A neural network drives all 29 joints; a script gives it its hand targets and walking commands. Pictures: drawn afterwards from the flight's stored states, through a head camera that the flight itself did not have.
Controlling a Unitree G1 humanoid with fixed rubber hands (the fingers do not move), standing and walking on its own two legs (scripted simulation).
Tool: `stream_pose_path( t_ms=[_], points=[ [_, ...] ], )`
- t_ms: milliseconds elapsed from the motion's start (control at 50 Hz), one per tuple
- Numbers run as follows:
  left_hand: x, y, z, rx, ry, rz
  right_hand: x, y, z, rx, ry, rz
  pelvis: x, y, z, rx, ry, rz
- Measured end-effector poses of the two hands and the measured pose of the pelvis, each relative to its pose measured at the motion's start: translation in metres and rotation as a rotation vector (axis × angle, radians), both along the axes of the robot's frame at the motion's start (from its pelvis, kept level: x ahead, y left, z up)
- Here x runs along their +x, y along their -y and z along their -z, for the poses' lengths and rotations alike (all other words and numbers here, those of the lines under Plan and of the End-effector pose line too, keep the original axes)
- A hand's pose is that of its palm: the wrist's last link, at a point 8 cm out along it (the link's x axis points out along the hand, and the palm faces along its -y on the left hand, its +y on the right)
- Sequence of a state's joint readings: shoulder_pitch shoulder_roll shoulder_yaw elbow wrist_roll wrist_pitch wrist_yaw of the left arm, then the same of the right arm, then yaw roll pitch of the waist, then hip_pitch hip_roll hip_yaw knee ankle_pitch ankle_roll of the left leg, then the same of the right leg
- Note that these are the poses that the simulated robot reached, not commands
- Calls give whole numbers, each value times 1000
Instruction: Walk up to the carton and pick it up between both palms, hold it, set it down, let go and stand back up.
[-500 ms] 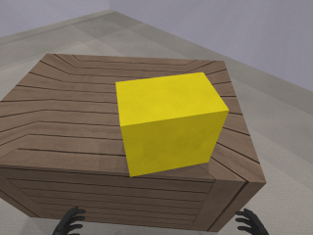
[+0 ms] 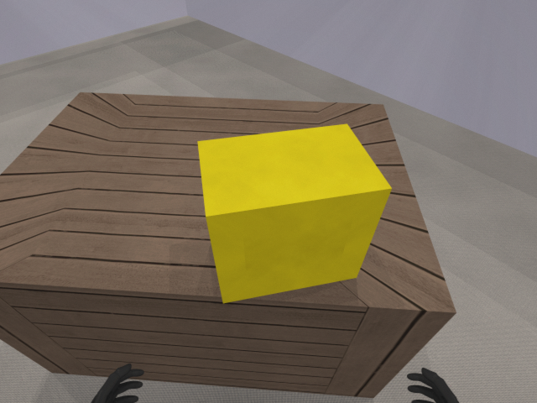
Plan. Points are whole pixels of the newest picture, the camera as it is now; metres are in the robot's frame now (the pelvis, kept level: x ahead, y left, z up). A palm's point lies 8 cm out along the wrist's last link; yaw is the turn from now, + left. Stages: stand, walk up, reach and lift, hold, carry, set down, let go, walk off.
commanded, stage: stand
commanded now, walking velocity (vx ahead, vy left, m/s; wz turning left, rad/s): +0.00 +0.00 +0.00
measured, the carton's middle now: (283, 215) +0.46 -0.01 +0.01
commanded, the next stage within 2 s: walk up in 0.02 s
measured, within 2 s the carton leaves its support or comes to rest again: neither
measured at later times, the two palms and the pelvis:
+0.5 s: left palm out of the picture +0.15 +0.28 -0.06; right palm out of the picture +0.13 -0.26 -0.07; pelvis -0.01 +0.01 +0.00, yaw -2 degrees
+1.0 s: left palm (98, 393) +0.17 +0.27 -0.07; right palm out of the picture +0.12 -0.26 -0.09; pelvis +0.02 +0.02 +0.00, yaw -7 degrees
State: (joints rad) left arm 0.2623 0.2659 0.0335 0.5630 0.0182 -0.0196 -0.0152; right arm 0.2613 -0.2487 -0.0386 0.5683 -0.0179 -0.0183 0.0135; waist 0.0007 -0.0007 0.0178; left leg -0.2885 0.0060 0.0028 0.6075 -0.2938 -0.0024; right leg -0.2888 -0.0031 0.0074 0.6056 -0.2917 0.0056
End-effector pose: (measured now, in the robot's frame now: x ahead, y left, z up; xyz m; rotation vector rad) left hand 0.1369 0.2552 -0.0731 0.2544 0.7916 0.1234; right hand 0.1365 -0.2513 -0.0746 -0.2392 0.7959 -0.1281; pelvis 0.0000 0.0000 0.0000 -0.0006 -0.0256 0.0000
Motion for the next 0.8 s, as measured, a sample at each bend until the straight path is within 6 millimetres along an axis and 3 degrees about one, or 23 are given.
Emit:
stream_pose_path(
  t_ms=[260, 360, 540, 700, 800],
  points=[
    [4, -1, 0, 5, -4, 4, 3, 1, 0, -5, -6, -1, 3, 0, 0, 0, -1, 3],
    [7, -10, -3, 40, 2, 24, 4, 6, -2, -26, -4, -2, -3, -4, 2, -2, 0, 15],
    [12, -25, -9, 64, 37, 49, -14, 7, -3, -37, -9, 29, -14, -14, 4, 3, 8, 44],
    [-4, -19, -4, 42, 3, 47, -26, -1, 1, -10, -21, 49, -4, -17, 2, 5, -1, 64],
    [-2, -19, 1, 42, -34, 54, -28, -3, 6, -1, -40, 68, 4, -18, 1, 7, -8, 82]
  ],
)
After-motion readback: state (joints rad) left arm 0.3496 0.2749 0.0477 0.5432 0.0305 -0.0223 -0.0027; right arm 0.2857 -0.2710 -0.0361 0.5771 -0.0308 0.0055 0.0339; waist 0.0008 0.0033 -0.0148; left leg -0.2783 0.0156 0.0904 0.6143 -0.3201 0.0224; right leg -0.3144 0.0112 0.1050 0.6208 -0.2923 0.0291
